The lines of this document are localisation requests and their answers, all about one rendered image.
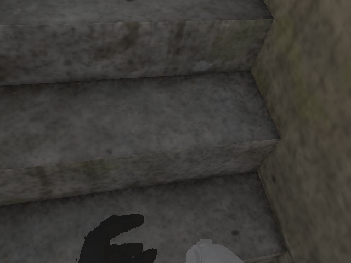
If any right robot shin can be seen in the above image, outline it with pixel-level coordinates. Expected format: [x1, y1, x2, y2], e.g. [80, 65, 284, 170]
[185, 239, 212, 263]

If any left robot hand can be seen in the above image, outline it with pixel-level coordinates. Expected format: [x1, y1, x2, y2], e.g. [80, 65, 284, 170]
[76, 214, 157, 263]

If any robot right thigh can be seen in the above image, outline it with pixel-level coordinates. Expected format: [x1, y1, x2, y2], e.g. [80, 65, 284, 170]
[186, 243, 244, 263]

